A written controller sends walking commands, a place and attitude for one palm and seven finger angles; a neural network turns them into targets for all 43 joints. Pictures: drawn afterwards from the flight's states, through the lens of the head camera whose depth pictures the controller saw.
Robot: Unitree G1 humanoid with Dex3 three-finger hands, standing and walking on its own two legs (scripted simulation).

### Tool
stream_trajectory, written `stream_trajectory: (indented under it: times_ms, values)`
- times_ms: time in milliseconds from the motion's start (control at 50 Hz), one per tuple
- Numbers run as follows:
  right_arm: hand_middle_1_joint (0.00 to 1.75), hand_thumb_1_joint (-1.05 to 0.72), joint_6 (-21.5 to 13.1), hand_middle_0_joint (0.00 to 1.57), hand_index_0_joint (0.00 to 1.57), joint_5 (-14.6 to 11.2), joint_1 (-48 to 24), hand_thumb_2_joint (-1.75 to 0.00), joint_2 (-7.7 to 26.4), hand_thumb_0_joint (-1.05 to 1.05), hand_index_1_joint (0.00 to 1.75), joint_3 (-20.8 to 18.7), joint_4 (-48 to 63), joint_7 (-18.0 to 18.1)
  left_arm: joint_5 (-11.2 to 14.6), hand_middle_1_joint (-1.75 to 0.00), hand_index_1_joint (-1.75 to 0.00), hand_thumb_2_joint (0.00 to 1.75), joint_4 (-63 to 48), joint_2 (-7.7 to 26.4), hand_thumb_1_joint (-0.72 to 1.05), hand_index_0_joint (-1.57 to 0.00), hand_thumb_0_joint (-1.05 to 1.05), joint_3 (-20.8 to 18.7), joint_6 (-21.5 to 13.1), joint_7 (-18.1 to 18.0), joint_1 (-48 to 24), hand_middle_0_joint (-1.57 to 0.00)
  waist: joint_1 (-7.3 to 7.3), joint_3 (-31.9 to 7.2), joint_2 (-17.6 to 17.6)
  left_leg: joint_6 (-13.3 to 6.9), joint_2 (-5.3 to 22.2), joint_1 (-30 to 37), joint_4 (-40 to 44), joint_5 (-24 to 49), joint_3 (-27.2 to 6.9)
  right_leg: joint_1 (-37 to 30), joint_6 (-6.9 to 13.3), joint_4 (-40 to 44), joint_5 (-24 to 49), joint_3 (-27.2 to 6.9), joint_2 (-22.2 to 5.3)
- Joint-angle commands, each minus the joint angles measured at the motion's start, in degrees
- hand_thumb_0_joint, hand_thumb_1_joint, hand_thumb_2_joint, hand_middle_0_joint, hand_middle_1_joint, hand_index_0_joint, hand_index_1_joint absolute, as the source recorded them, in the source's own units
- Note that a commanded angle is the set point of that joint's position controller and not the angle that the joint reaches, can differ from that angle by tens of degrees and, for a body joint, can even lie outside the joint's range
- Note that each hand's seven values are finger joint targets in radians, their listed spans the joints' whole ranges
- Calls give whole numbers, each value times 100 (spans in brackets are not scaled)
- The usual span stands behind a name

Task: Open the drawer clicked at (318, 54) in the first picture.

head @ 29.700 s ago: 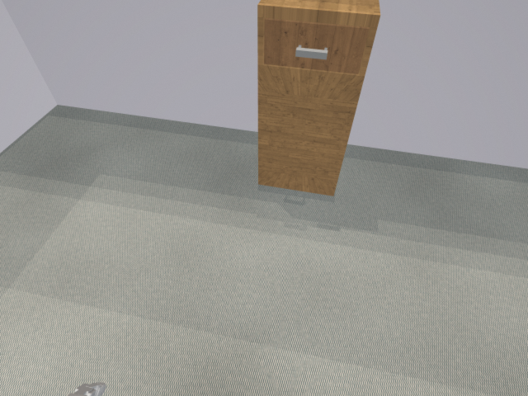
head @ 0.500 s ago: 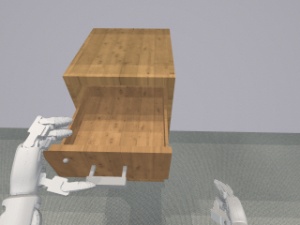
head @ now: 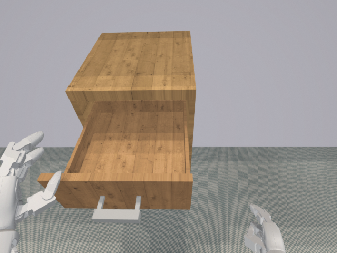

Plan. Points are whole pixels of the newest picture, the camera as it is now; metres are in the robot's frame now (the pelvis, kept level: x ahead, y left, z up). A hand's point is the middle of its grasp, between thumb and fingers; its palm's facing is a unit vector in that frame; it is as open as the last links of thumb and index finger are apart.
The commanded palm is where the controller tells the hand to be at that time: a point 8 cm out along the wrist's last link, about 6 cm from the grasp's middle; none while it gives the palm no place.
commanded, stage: draw the hand back to the body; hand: left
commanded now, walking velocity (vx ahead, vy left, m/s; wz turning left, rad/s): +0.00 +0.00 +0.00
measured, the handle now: (118, 207) +0.23 +0.16 -0.02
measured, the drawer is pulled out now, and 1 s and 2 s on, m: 0.28 0.28 0.28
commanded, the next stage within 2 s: step back with the hand held close in 0.24 s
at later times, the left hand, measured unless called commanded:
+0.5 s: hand (44, 187) +0.18 +0.24 +0.16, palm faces +0.37 -0.80 -0.47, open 7.4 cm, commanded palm +0.12 +0.28 +0.18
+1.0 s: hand (11, 238) +0.10 +0.25 +0.15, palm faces +0.35 -0.83 -0.44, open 7.4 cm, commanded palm +0.05 +0.29 +0.18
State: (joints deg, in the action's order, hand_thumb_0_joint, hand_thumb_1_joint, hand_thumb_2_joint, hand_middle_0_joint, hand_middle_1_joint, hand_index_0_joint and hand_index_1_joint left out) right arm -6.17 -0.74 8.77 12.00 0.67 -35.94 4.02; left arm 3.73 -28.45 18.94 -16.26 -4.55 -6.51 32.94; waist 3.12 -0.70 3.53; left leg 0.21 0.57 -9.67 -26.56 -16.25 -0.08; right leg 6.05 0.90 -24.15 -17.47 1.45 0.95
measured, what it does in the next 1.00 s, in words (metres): shifts its weight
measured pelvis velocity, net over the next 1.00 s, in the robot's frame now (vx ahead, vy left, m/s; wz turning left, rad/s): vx -0.08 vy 0.01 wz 0.01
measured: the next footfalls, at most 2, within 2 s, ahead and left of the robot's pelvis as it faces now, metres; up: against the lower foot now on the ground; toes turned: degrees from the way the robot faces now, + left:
right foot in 1.26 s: -0.10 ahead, -0.11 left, +0.00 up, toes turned +0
left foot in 1.56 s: -0.10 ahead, +0.13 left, +0.00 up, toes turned +0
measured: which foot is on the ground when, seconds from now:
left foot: down 0.00-1.00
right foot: down 0.00-1.00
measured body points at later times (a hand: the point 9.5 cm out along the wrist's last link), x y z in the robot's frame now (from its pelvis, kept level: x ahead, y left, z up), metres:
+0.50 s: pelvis -0.01 -0.01 +0.00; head +0.00 -0.03 +0.45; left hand +0.15 +0.28 +0.19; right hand +0.18 -0.23 -0.09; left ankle -0.02 +0.12 -0.74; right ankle -0.05 -0.11 -0.74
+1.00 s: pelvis -0.08 +0.01 -0.01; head -0.07 +0.02 +0.44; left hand +0.08 +0.29 +0.18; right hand +0.10 -0.21 -0.09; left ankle -0.02 +0.12 -0.74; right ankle -0.05 -0.11 -0.74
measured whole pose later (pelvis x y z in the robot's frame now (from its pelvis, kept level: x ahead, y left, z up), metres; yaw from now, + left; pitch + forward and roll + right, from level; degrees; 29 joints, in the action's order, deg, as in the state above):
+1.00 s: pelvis -0.08 +0.01 -0.01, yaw +0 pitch +2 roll -2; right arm -3.9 -0.6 11.0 11.8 0.8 -32.2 3.4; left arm 3.1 -35.4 21.1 -20.2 -11.0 -7.9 37.5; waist 0.0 -1.0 1.2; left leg -0.9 0.8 -25.4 -36.1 -14.3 -0.8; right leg 20.8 0.3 -32.0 -13.7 2.4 1.1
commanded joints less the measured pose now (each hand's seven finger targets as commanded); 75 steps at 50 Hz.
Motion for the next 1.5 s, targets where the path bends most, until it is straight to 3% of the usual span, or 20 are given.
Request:
stream_trajectory:
  times_ms: [0, 320, 340, 360, 420, 540, 680, 780, 860, 980, 1020, 1080, 1140, 1280, 1320, 1340, 1360, 1380, 1420, 1480]
  values:
    - [30, -90, -303, 20, 20, -27, -668, -90, 560, 0, 30, -201, 963, 56, -31, -32, -32, 88, -1298, 869, 87, -20, 0, -540, -341, -131, -333, -20, -31, -512, 45, -68, 178, 558, 165, 2073, 92, 228, -51, 225, 2122, 118, -215]
    - [30, -90, -239, 20, 20, -35, -706, -90, 522, 0, 30, -196, 987, 43, -2, -30, -30, 90, -1183, 926, 90, -20, 0, -649, -351, -121, -194, -20, 11, -536, -139, -89, 144, 487, 135, 1907, 103, 193, -68, 223, 2183, 115, -234]
    - [30, -90, -142, 20, 20, -68, -367, -90, 709, 0, 30, -221, 1177, 14, 18, -30, -30, 90, -1812, 1796, 90, -20, 0, -1552, -640, -140, -1126, -20, -228, -154, -125, -215, 194, 159, -150, 1550, -2, 683, -25, 523, 2696, -503, -527]
    - [30, -90, -68, 20, 20, -50, -410, -90, 593, 0, 30, -213, 998, 22, -2, -30, -30, 90, -1150, 1374, 90, -20, 0, -1289, -680, -81, -599, -20, -290, -219, -535, -212, 150, 174, -294, 1365, -30, 679, -2, 516, 2905, -509, -666]
    - [30, -90, 62, 20, 20, -71, -440, -90, 674, 0, 30, -253, 1127, -17, -30, -30, -30, 90, -897, 934, 90, -20, 0, -876, -741, 26, -52, -20, -322, -508, -514, -211, 175, 158, -392, 1623, -8, 619, -4, 299, 3153, -499, -767]
    - [30, -90, 301, 20, 20, -104, -552, -90, 686, 0, 30, -360, 1328, -4, -36, -30, -30, 90, -1224, 1115, 90, -20, 0, -1072, -758, -49, 436, -20, -315, -857, -552, -207, 396, 5, -311, 2497, -111, 495, -57, -85, 3000, -356, -669]
    - [30, -90, 276, 20, 20, -62, -525, -90, 715, 0, 30, -387, 1440, 64, -27, -30, -30, 90, -1850, 1389, 90, -20, 0, -1326, -833, -202, 626, -20, -269, -916, 250, -258, 668, -613, 152, 2269, -525, 384, -74, -512, 1782, -169, -414]
    - [30, -90, 100, 20, 20, -27, -379, -90, 722, 0, 30, -373, 1411, 54, -38, -30, -30, 90, -1883, 1227, 90, -20, 0, -1227, -885, -244, 671, -20, -291, -787, 341, -332, 791, -1328, 312, 1189, -622, 355, -92, -742, 1061, -209, -335]
    - [30, -90, -5, 20, 20, -43, -282, -90, 723, 0, 30, -337, 1374, 23, -42, -30, -30, 90, -1812, 1118, 90, -20, 0, -1151, -932, -255, 558, -20, -346, -687, -42, -309, 633, -1690, 55, 126, -578, 593, -24, -545, 846, -506, -474]
    - [30, -90, -83, 20, 20, 24, -244, -90, 743, 0, 30, -335, 1170, 55, -95, -30, -30, 90, -1828, 1273, 90, -20, 0, -1112, -1007, -370, 101, -20, -456, -247, -506, -112, 161, -859, -851, -785, -380, 2300, 325, 646, -846, -1123, -985]
    - [30, -90, -105, 20, 20, 36, -262, -90, 723, 0, 30, -278, 1208, 57, -111, -30, -30, 90, -1915, 1184, 90, -20, 0, -1047, -1020, -375, 45, -20, -439, -257, -288, -193, 381, -1090, -198, -710, -673, 1990, 166, 247, -675, -756, -695]
    - [30, -90, -176, 20, 20, 2, -350, -90, 770, 0, 30, -267, 1325, 84, -189, -30, -30, 90, -1908, 1234, 90, -20, 0, -1195, -1055, -404, 193, -20, -370, -387, 926, -503, 1233, -2569, 1331, -1920, -1453, 447, -161, -1361, -617, -133, -16]
    - [30, -90, -267, 20, 20, 89, -248, -90, 693, 0, 30, -263, 1315, 50, -199, -30, -30, 90, -1996, 1135, 90, -20, 0, -1166, -1066, -370, 210, -20, -344, -463, 645, -631, 1381, -2458, 1023, -847, -1423, 511, -151, -1794, -361, -184, 24]
    - [30, -90, -421, 20, 20, 103, -168, -90, 750, 0, 30, -268, 969, -105, -72, -30, -30, 90, -2098, 1202, 90, -20, 0, -1170, -1209, -175, 205, -20, -294, -1038, 353, -462, 1174, -1042, -97, 1837, -936, 740, -81, -543, 532, -232, -49]
    - [30, -90, -361, 20, 20, -36, -293, -90, 676, 0, 30, -313, 1112, -147, 38, -30, -30, 90, -1918, 1240, 90, -20, 0, -1236, -1172, -104, 419, -20, -317, -1224, -362, -170, 543, -1040, -945, 804, -371, 990, 222, -86, 1162, -848, -705]
    - [30, -90, -313, 20, 20, -96, -320, -90, 621, 0, 30, -343, 1104, -142, 65, -30, -30, 90, -1902, 1357, 90, -20, 0, -1301, -1203, -111, 425, -20, -379, -1101, -960, 24, 93, -1015, -1766, -30, -85, 1506, 522, 501, 1039, -1658, -1417]
    - [30, -90, -237, 20, 20, -104, -374, -90, 568, 0, 30, -377, 1017, -135, 57, -30, -30, 90, -1821, 1428, 90, -20, 0, -1332, -1207, -150, 436, -20, -370, -899, -1327, 136, -199, -1180, -2824, -680, -107, 1841, 865, 845, 946, -2124, -2019]
    - [30, -90, -154, 20, 20, -35, -471, -90, 574, 0, 30, -407, 968, -128, 6, -30, -30, 90, -1718, 1513, 90, -20, 0, -1491, -1138, -197, 435, -20, -315, -816, -1273, 165, -289, -1462, -3627, -1097, -289, 1922, 1151, 882, 1420, -2292, -2167]
    - [30, -90, -35, 20, 20, 31, -557, -90, 302, 0, 30, -212, 988, -67, -100, -30, -30, 90, -1552, 1254, 90, -20, 0, -1313, -1088, -225, 351, -20, -439, -465, -1275, 134, 20, -1795, -2911, -1288, -449, 1403, 952, 338, 2697, -1387, -1801]
    - [30, -90, 70, 20, 20, 38, -542, -90, 488, 0, 30, -197, 928, 64, -172, -30, -30, 90, -1644, 1352, 90, -20, 0, -1238, -1073, -282, 171, -20, -523, -347, -733, 107, -23, -1224, 21, -97, -36, 919, 350, -410, 3187, -690, -1042]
